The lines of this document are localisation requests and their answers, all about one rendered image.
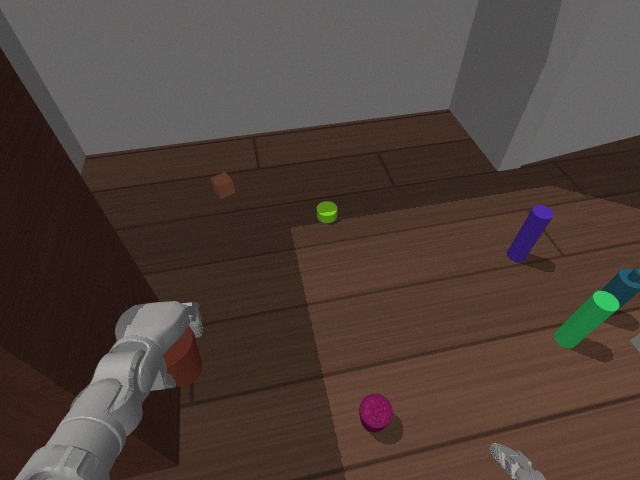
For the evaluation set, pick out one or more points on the right robot hand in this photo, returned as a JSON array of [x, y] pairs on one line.
[[517, 465]]

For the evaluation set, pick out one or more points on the left robot arm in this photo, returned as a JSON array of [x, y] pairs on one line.
[[88, 440]]

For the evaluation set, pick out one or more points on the left robot hand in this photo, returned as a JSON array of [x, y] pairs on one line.
[[163, 323]]

